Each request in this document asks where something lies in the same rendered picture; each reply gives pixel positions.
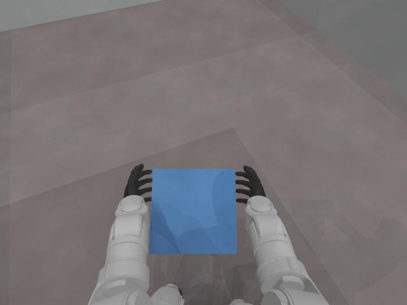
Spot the robot right forearm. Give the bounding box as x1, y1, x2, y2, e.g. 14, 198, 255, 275
245, 196, 323, 297

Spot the robot left hand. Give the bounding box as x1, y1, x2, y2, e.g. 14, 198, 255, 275
123, 164, 153, 202

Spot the left robot upper arm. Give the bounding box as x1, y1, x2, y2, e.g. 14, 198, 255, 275
91, 288, 153, 305

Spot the robot right hand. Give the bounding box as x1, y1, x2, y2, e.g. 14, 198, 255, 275
235, 165, 266, 204

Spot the left robot shin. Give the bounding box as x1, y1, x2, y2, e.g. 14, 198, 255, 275
166, 284, 179, 291

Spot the carton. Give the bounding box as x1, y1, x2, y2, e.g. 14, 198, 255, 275
149, 169, 237, 254

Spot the right robot upper arm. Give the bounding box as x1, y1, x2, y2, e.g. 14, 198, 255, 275
261, 287, 329, 305

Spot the left robot thigh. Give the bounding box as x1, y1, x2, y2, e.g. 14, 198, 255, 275
151, 287, 184, 305

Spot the robot left forearm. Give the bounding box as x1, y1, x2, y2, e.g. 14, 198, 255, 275
88, 195, 150, 305

